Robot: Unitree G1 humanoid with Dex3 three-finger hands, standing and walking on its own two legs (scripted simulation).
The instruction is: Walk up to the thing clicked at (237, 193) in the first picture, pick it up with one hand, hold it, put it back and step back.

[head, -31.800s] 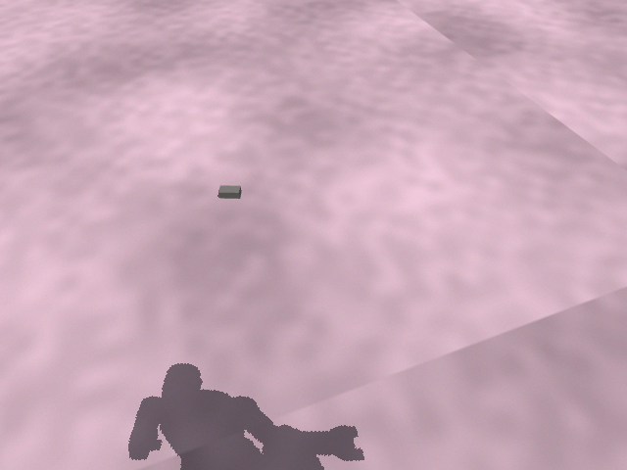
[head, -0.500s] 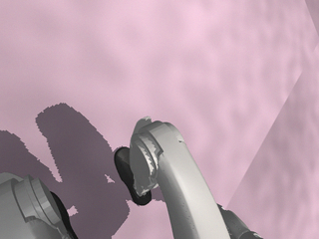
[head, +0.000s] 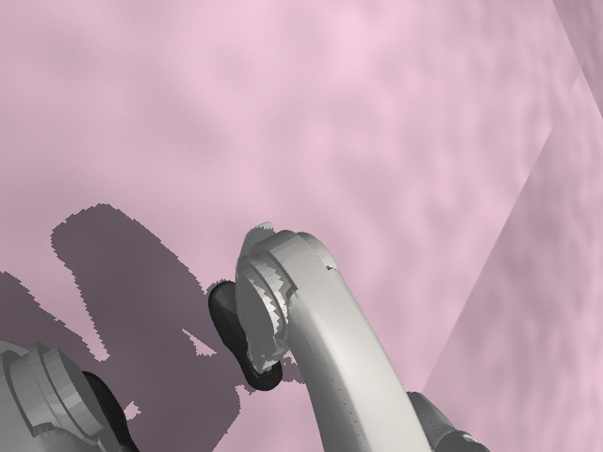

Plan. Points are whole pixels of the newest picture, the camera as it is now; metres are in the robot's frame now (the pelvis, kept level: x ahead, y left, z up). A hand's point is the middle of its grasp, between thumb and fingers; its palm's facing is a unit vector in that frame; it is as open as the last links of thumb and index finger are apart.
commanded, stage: rest palm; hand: left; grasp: from above
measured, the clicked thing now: out of the picture +0.54 +0.34 -0.30
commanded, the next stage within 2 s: close in 1.32 s
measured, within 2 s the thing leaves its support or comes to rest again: neither
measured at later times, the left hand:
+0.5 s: hand out of the picture +0.51 +0.32 -0.25, palm faces -0.44 -0.12 -0.89, open 12.8 cm
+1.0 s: hand out of the picture +0.51 +0.32 -0.25, palm faces -0.46 -0.11 -0.88, open 11.7 cm
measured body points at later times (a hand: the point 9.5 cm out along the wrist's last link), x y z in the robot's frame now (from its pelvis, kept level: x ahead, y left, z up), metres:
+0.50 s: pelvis +0.00 +0.00 +0.00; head +0.31 +0.12 +0.30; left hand +0.53 +0.32 -0.20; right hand +0.03 -0.25 -0.05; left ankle +0.06 +0.12 -0.28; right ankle +0.12 -0.12 -0.28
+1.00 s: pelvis +0.00 +0.00 +0.00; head +0.31 +0.12 +0.30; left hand +0.53 +0.32 -0.20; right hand +0.03 -0.25 -0.05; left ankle +0.06 +0.12 -0.28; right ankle +0.12 -0.12 -0.28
